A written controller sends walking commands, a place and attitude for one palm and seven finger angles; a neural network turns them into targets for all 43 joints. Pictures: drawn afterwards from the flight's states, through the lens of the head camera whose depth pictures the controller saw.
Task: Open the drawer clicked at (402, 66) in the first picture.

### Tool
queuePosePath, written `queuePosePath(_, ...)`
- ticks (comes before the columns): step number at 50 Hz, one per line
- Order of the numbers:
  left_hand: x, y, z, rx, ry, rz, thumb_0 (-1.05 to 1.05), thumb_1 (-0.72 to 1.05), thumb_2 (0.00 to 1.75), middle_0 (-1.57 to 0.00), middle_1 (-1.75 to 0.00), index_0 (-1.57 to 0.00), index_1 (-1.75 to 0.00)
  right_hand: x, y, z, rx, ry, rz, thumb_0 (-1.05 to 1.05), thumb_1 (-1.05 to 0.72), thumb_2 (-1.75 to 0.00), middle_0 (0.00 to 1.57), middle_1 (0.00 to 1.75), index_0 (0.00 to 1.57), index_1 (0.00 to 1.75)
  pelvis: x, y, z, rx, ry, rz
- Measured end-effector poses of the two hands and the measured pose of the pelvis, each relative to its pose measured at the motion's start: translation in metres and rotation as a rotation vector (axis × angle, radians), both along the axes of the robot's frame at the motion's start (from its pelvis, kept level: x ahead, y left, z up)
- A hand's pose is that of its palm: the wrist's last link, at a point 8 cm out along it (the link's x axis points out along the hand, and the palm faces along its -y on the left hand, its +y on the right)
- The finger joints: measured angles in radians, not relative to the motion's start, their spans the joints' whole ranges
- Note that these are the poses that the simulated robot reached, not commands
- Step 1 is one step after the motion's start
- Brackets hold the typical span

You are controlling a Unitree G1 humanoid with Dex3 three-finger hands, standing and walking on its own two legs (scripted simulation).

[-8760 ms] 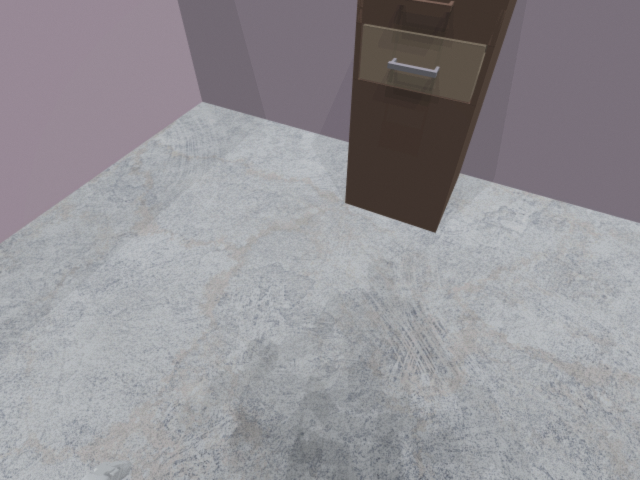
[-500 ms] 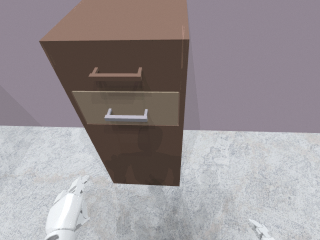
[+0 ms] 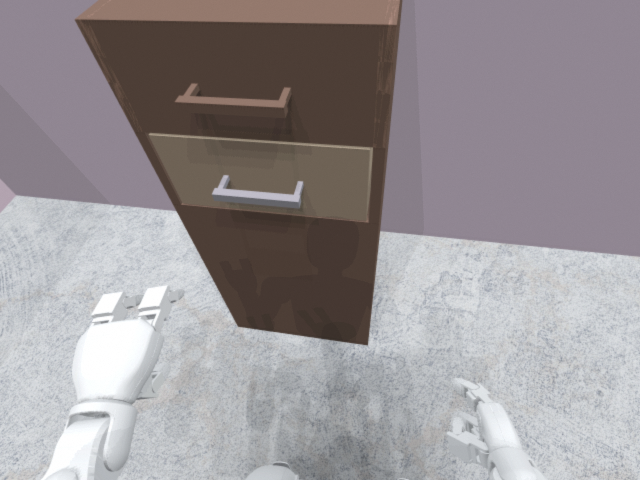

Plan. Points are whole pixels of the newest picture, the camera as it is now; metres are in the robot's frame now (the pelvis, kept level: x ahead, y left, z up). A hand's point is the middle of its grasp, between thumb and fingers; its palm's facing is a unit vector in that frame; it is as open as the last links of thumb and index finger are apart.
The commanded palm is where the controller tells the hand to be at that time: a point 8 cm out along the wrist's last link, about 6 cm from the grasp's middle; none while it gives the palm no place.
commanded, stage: raise the hand with hooked fingers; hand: left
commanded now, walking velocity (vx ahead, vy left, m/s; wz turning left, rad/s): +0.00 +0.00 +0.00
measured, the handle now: (259, 190) +0.57 +0.19 -0.02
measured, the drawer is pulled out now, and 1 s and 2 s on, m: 0.00 0.00 0.00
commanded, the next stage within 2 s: move the hooked fingers above the handle in 1.18 s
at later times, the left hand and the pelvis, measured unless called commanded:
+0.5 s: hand (139, 292) +0.30 +0.26 +0.08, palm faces +0.07 -0.10 -0.99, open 13.1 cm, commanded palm +0.27 +0.26 +0.14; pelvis +0.02 +0.03 +0.03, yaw -1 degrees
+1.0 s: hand (122, 257) +0.32 +0.28 +0.11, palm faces -0.02 -0.09 -1.00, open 13.8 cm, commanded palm +0.30 +0.28 +0.17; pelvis +0.02 +0.04 +0.04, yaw -1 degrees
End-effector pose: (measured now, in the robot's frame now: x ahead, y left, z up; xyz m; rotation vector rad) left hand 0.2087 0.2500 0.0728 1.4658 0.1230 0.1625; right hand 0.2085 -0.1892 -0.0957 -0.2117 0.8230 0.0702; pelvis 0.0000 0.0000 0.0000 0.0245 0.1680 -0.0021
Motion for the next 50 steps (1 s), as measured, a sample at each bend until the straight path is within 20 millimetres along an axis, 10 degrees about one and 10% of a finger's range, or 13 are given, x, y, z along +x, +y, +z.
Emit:
queuePosePath(8, 0.016, -0.005, 0.017, -0.002, 0.059, -0.112, 0.0, 0.07, 0.54, -0.28, -0.84, -0.28, -0.83, -0.042, -0.028, 0.0, -0.052, 0.122, -0.096, 0.02, -0.9, -0.9, 0.2, 0.3, 0.2, 0.3, 0.012, 0.006, 0.018, 0.0, -0.016, -0.022)
queuePosePath(15, 0.03, 0.011, 0.032, 0.013, -0.029, -0.093, 0.0, -0.09, 0.47, -0.29, -0.94, -0.3, -0.94, -0.041, -0.047, 0.006, -0.11, 0.129, -0.143, 0.02, -0.9, -0.9, 0.2, 0.3, 0.2, 0.3, 0.016, 0.016, 0.02, -0.008, -0.02, -0.014)
queuePosePath(32, 0.077, 0.022, 0.08, 0.022, -0.036, -0.11, 0.0, -0.44, 0.32, -0.31, -1.17, -0.32, -1.16, 0.017, 0.017, 0.043, -0.002, -0.023, -0.075, 0.01, -0.9, -0.9, 0.2, 0.3, 0.2, 0.3, 0.021, 0.035, 0.036, -0.02, -0.1, -0.011)
queuePosePath(50, 0.093, 0.031, 0.095, 0.004, 0.035, -0.19, 0.0, -0.49, 0.3, -0.31, -1.2, -0.32, -1.2, -0.031, 0.004, 0.03, -0.045, 0.123, -0.109, 0.01, -0.9, -0.9, 0.2, 0.3, 0.2, 0.3, 0.016, 0.042, 0.044, -0.025, -0.109, -0.01)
